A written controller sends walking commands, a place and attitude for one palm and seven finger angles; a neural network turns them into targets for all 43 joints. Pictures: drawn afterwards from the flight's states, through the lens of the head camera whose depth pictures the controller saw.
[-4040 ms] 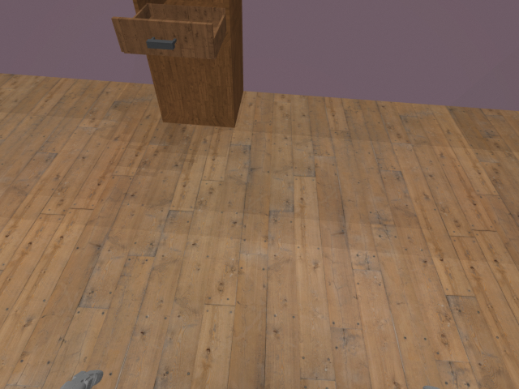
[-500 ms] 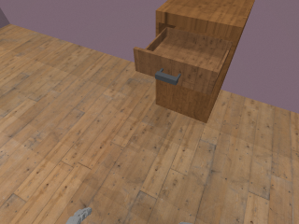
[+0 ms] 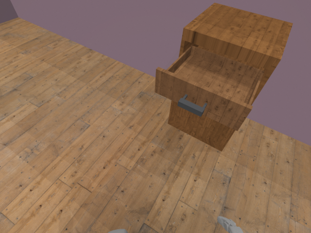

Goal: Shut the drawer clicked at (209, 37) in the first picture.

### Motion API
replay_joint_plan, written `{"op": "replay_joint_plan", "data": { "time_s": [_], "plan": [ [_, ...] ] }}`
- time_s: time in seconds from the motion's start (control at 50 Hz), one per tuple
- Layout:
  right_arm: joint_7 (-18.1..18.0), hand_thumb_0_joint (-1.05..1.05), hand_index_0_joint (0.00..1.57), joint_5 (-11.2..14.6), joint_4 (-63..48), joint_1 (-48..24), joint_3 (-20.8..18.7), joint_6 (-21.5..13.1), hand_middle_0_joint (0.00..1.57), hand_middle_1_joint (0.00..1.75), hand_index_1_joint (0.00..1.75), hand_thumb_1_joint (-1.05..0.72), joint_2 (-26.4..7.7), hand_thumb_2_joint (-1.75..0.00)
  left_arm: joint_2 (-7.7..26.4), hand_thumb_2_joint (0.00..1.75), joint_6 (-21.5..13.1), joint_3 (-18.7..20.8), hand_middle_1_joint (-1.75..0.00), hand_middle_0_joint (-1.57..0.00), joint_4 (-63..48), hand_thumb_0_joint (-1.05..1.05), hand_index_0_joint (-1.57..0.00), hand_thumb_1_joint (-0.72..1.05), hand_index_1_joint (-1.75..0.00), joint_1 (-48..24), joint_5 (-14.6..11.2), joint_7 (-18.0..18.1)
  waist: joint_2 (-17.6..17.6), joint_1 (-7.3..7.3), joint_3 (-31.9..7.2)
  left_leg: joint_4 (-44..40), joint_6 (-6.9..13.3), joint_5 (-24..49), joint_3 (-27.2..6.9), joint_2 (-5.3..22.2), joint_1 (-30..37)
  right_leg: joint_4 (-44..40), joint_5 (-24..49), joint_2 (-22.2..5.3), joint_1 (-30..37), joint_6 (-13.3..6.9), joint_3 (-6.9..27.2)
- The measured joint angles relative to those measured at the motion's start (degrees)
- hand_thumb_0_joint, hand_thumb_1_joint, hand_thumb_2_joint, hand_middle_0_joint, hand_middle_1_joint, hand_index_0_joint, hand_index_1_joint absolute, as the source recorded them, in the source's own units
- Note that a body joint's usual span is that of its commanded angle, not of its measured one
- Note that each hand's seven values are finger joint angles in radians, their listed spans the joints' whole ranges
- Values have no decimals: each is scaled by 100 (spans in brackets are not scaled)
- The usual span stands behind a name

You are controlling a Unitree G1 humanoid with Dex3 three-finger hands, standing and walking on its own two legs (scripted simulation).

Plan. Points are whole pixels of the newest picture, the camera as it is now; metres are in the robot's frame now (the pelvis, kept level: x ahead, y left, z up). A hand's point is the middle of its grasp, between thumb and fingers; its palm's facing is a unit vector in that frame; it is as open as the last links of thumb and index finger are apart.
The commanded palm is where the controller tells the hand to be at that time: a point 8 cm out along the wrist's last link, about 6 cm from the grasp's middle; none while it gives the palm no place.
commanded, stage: turn to face it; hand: left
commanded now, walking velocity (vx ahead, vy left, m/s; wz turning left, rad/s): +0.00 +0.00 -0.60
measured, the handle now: (193, 103) +0.64 -0.08 -0.10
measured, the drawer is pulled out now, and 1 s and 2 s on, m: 0.30 0.30 0.30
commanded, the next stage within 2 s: take the last steps up to it in 0.84 s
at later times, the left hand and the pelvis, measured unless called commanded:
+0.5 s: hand out of the picture +0.12 +0.12 -0.13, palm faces -0.19 -0.93 -0.31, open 7.3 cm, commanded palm none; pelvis -0.02 -0.07 +0.01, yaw -15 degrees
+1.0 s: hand out of the picture +0.12 +0.14 -0.16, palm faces -0.35 -0.91 -0.21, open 7.3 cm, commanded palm none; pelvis -0.02 -0.02 +0.01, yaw -24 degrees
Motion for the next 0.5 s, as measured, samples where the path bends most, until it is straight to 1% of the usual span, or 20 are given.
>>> {"op": "replay_joint_plan", "data": {
  "time_s": [0.04, 0.12, 0.18, 0.22, 0.24, 0.26, 0.28, 0.3, 0.32, 0.36, 0.4, 0.44, 0.5],
  "plan": [
    [3, 0, 20, 2, -1, 51, -15, 63, 20, 30, 30, -91, 32, -90, 16, 90, 72, 64, -30, -20, -152, 0, -20, 91, -30, -116, 4, -27, 31, -23, -6, -115, -22, 46, 122, 43, 78, 1, 200, -45, -225, 32, -25],
    [-4, -1, 20, 23, -20, 187, -165, 162, 20, 30, 30, -91, -41, -90, 58, 90, 146, 168, -30, -20, -496, 0, -20, 91, -30, -360, 18, -61, 166, -125, -35, -198, -96, 94, 353, 154, 139, -661, 465, -106, -315, 46, -84],
    [25, -1, 20, -7, -32, 281, -278, 263, 20, 30, 30, -92, -230, -90, 113, 90, 134, 216, -30, -19, -743, 0, -20, 91, -30, -527, 39, -81, 317, -224, -48, -18, -195, 28, 497, 309, 91, -1385, 657, -83, -96, 17, -146],
    [47, -1, 20, -7, -49, 398, -339, 337, 20, 30, 30, -91, -366, -90, 198, 90, 74, 224, -30, -19, -926, 0, -20, 91, -30, -585, 50, -91, 381, -264, -90, 328, -297, -121, 557, 445, -50, -2117, 972, -34, 218, -41, -171],
    [57, -1, 20, 2, -54, 447, -372, 389, 20, 30, 30, -91, -444, -90, 227, 90, 26, 225, -30, -19, -984, 0, -20, 91, -30, -637, 76, -72, 434, -258, -93, 702, -383, -570, 478, 513, -221, -2173, 1078, 33, 195, -198, -161],
    [57, -1, 20, 7, -59, 497, -402, 461, 20, 30, 30, -91, -527, -90, 241, 90, 0, 202, -30, -19, -1037, 0, -20, 91, -30, -699, 75, -51, 490, -259, -82, 1193, -441, -1108, 179, 464, -451, -2098, 1106, 92, 131, -362, -160],
    [52, 0, 20, 11, -51, 536, -422, 534, 20, 30, 30, -91, -597, -90, 255, 90, -21, 182, -30, -19, -1090, 0, -20, 91, -30, -738, 67, -28, 502, -244, -72, 1731, -467, -1422, -139, 345, -676, -2100, 1137, 131, 108, -488, -130],
    [49, 0, 20, 11, -36, 562, -436, 588, 20, 30, 30, -91, -654, -90, 266, 90, -34, 171, -30, -19, -1130, 0, -20, 91, -30, -754, 60, -10, 492, -231, -69, 2232, -477, -1495, -409, 212, -872, -2199, 1204, 169, 124, -569, -77],
    [53, 0, 20, 7, -25, 580, -451, 614, 20, 30, 30, -91, -705, -90, 275, 90, -31, 161, -30, -19, -1155, 0, -20, 91, -30, -759, 49, -1, 488, -235, -69, 2631, -491, -1372, -614, 111, -1025, -2375, 1312, 216, 174, -612, -23],
    [64, 0, 20, -12, -32, 624, -464, 600, 19, 30, 30, -91, -785, -90, 300, 90, -18, 135, -30, -19, -1159, 0, -20, 91, -30, -753, 20, -12, 479, -288, -91, 3066, -547, -955, -856, 2, -1195, -2810, 1582, 321, 305, -639, 81],
    [58, 0, 20, -22, -53, 697, -461, 556, 19, 30, 30, -91, -835, -90, 331, 90, -18, 109, -30, -20, -1138, 0, -20, 91, -30, -758, -1, -25, 448, -360, -132, 3160, -612, -677, -987, -54, -1221, -3192, 1805, 409, 420, -678, 176],
    [37, 0, 20, -26, -58, 781, -450, 534, 19, 30, 30, -91, -875, -90, 348, 90, -29, 86, -30, -20, -1122, 0, -20, 91, -30, -782, -19, -40, 419, -411, -172, 3142, -665, -569, -1086, -91, -1174, -3457, 1965, 486, 495, -718, 258],
    [0, 0, 20, -29, -18, 878, -435, 552, 19, 30, 30, -91, -917, -90, 334, 90, -38, 62, -30, -20, -1122, 0, -20, 91, -30, -846, -35, -57, 401, -441, -207, 3035, -705, -554, -1207, -122, -1038, -3679, 2106, 607, 546, -764, 361]
  ]
}}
